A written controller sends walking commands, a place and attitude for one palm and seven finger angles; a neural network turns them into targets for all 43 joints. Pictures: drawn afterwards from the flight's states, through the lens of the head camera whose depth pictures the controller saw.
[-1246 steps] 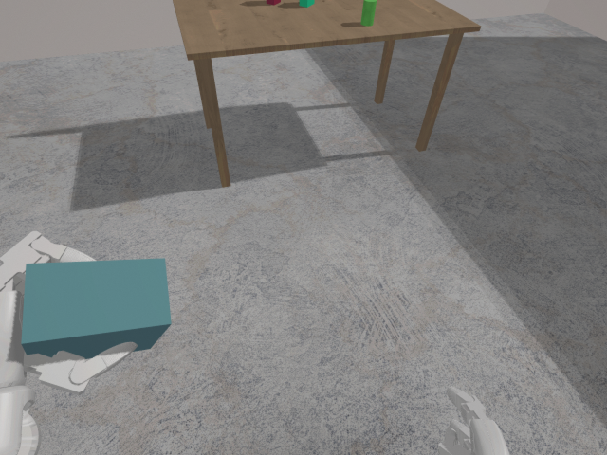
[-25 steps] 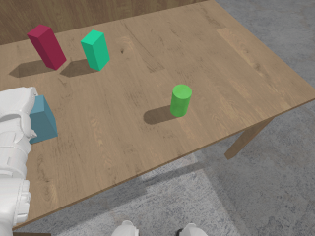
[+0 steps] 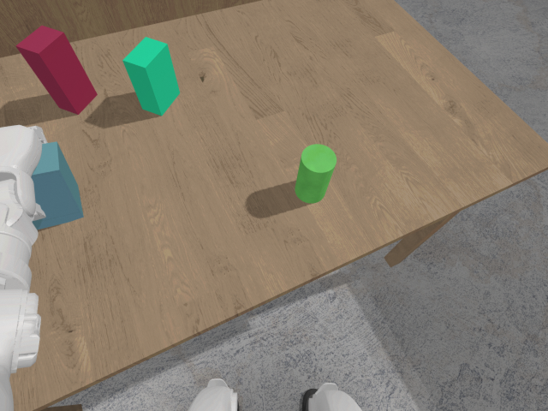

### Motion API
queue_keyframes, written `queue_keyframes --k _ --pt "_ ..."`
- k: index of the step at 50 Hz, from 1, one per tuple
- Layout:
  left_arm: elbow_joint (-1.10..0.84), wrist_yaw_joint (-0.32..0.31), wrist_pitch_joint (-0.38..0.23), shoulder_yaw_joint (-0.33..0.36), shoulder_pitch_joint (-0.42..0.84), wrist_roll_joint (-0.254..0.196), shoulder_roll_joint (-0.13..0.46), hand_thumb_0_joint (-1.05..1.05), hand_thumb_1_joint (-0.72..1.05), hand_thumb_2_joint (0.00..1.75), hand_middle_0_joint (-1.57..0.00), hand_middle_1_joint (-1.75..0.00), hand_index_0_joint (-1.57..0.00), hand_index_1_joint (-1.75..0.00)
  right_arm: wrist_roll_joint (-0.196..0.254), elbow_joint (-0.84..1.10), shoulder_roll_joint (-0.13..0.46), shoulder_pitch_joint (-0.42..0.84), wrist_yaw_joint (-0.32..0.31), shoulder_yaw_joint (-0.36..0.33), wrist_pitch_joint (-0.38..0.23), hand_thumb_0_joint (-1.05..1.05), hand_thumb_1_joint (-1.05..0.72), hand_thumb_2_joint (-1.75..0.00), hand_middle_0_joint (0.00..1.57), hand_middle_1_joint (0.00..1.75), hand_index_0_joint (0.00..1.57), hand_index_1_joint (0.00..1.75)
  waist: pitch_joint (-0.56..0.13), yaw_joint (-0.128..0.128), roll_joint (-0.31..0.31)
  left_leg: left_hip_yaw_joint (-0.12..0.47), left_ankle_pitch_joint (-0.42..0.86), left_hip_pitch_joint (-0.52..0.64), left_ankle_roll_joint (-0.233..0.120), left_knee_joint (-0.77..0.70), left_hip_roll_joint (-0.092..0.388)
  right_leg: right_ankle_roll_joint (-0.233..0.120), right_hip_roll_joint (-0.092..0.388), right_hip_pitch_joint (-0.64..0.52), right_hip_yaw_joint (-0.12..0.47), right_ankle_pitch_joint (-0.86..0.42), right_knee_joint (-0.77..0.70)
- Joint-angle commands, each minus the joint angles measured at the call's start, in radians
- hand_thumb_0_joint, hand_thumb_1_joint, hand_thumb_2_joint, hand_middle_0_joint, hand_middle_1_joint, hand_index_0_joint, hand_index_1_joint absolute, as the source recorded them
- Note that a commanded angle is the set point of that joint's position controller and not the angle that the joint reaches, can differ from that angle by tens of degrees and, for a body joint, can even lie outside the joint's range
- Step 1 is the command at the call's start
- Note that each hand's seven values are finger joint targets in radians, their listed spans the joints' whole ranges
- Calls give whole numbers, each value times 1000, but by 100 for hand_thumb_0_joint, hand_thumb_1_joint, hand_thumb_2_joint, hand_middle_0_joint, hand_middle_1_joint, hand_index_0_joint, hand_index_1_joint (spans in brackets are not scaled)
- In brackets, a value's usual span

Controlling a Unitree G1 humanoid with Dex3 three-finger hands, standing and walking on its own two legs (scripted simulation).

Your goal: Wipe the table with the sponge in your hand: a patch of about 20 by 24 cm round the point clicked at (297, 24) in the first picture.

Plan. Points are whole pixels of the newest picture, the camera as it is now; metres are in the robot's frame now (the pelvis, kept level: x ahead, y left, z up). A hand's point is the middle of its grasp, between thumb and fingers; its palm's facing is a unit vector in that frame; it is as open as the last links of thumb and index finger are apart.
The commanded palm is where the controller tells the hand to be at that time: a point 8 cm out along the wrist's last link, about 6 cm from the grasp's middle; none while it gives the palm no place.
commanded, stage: slide across to the middle lane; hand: left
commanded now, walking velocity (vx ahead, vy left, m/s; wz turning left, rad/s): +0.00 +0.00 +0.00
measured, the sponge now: (32, 198) +0.42 +0.38 -0.01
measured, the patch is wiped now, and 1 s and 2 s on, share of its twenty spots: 0.40 0.45 0.55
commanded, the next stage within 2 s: wipe back along the middle lane in 0.52 s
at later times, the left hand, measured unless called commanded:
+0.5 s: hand (64, 161) +0.46 +0.32 +0.03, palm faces -0.15 +0.01 -0.99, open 10.4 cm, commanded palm +0.45 +0.30 +0.08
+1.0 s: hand (80, 177) +0.44 +0.29 +0.03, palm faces -0.11 +0.00 -0.99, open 10.4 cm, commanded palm +0.41 +0.27 +0.06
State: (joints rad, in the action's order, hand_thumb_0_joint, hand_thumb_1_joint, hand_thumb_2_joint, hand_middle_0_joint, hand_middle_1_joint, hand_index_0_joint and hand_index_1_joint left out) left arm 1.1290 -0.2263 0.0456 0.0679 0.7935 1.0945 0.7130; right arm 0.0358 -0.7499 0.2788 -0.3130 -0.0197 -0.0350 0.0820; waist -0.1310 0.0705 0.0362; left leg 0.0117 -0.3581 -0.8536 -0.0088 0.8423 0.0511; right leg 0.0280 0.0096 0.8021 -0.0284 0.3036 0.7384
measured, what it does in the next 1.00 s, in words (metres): stands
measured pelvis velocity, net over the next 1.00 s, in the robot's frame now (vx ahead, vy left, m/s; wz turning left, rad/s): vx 0.03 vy -0.01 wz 0.01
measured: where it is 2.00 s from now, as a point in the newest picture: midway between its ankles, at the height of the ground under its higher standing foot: outside the picture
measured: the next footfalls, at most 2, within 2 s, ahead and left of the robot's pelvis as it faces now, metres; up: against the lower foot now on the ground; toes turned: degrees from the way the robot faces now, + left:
none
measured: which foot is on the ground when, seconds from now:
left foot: down 0.00-1.00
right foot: down 0.00-1.00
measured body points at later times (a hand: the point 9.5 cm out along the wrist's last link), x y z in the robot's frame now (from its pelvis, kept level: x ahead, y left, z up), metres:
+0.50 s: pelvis +0.03 -0.01 +0.02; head +0.13 +0.00 +0.45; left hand +0.47 +0.32 +0.09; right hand +0.08 -0.28 -0.12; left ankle +0.01 +0.11 -0.70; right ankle +0.02 -0.15 -0.70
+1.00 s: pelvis +0.03 -0.01 +0.02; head +0.10 -0.01 +0.46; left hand +0.44 +0.29 +0.08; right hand +0.10 -0.29 -0.11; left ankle +0.01 +0.11 -0.70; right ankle +0.02 -0.15 -0.70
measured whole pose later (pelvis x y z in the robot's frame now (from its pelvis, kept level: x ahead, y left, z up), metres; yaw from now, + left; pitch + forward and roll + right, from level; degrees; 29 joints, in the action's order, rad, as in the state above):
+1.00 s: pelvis +0.03 -0.01 +0.02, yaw +0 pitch +16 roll -2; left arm 1.02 -0.33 0.18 -0.01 0.66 1.04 0.47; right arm 0.05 -0.78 0.27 -0.26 0.00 -0.05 0.09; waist -0.14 0.04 0.04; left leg 0.00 -0.34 -0.63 0.01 0.69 0.05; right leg 0.02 0.01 0.60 -0.02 0.30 0.62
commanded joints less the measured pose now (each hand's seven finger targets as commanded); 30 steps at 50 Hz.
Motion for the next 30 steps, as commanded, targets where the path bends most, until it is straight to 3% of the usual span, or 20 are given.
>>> queue_keyframes --k 1,3,5,7,9,10,12,14,15,18,20,23,24,25,28,30 --pt "-143 -25 -2 -20 295 -19 135 0 10 130 -120 -160 -120 -160 3 47 171 -114 -16 -67 -26 0 -90 -90 20 30 20 30 -361 36 54 26 272 396 -28 -112 -26 -77 -57 -115 -40 -157 -99" --pt "-154 -29 8 -38 314 -28 116 0 10 130 -120 -160 -120 -160 6 39 168 -104 -18 -64 -28 0 -90 -90 20 30 20 30 -358 44 41 25 254 402 -28 -125 -27 -73 -57 -127 -39 -151 -111" --pt "-174 -32 14 -36 329 -32 110 0 10 130 -120 -160 -120 -160 6 31 166 -102 -20 -67 -33 0 -90 -90 20 30 20 30 -376 35 83 25 287 443 -26 -133 -25 -77 -55 -137 -39 -167 -115" --pt "-162 -34 32 -41 330 -25 107 0 10 130 -120 -160 -120 -160 8 25 164 -95 -19 -62 -30 0 -90 -90 20 30 20 30 -355 37 64 20 307 440 -26 -141 -26 -76 -55 -162 -39 -190 -124" --pt "-172 -37 44 -7 326 -23 136 0 10 130 -120 -160 -120 -160 8 22 166 -84 -18 -60 -29 0 -90 -90 20 30 20 30 -370 17 80 25 352 458 -20 -153 -23 -80 -52 -187 -40 -216 -123" --pt "-170 -37 50 -50 340 -19 89 0 10 130 -120 -160 -120 -160 8 24 160 -85 -17 -62 -30 0 -90 -90 20 30 20 30 -360 32 81 24 360 472 -19 -153 -25 -78 -54 -176 -44 -215 -125" --pt "-146 -40 66 -46 338 -16 95 0 10 130 -120 -160 -120 -160 9 22 160 -81 -14 -59 -29 0 -90 -90 20 30 20 30 -322 35 54 17 333 452 -23 -162 -26 -75 -53 -191 -43 -212 -141" --pt "-143 -44 71 2 327 -19 140 0 10 130 -120 -160 -120 -160 7 19 166 -75 -14 -56 -29 0 -90 -90 20 30 20 30 -344 15 50 15 359 446 -24 -167 -27 -77 -49 -227 -37 -245 -136" --pt "-156 -42 71 -35 324 -20 97 0 10 130 -120 -160 -120 -160 7 30 160 -76 -12 -57 -30 0 -90 -90 20 30 20 30 -354 20 63 11 375 458 -23 -166 -32 -75 -51 -230 -40 -257 -135" --pt "-147 -48 82 -44 322 -6 82 0 10 130 -120 -160 -120 -160 6 29 156 -76 -6 -58 -29 0 -90 -90 20 30 20 30 -356 23 52 5 396 461 -22 -166 -31 -74 -49 -245 -41 -287 -137" --pt "-159 -50 81 -34 315 -22 72 0 10 130 -120 -160 -120 -160 4 30 157 -76 -4 -62 -31 0 -90 -90 20 30 20 30 -372 16 57 0 442 476 -22 -160 -30 -74 -49 -264 -37 -330 -135" --pt "-147 -57 91 -30 314 -19 79 0 10 130 -120 -160 -120 -160 4 25 158 -78 -1 -62 -28 0 -90 -90 20 30 20 30 -374 23 17 -12 433 454 -27 -161 -34 -68 -46 -303 -32 -370 -141" --pt "-163 -59 89 -8 326 -20 96 0 10 130 -120 -160 -120 -160 4 21 159 -73 -2 -63 -29 0 -90 -90 20 30 20 30 -387 15 29 -7 465 462 -25 -162 -31 -71 -43 -312 -29 -396 -135" --pt "-169 -60 90 -50 327 -20 42 0 10 130 -120 -160 -120 -160 1 23 154 -78 0 -67 -31 0 -90 -90 20 30 20 30 -391 25 40 -9 488 484 -25 -156 -33 -69 -44 -301 -31 -409 -135" --pt "-161 -65 96 -76 298 -26 -12 0 10 130 -120 -160 -120 -160 1 16 150 -73 7 -71 -29 0 -90 -90 20 30 20 30 -384 25 30 -18 482 483 -24 -156 -32 -67 -44 -306 -32 -417 -142" --pt "-165 -68 98 -61 304 -33 0 0 10 130 -120 -160 -120 -160 0 11 152 -73 5 -71 -28 0 -90 -90 20 30 20 30 -387 23 23 -15 494 483 -25 -157 -32 -68 -42 -322 -30 -439 -140"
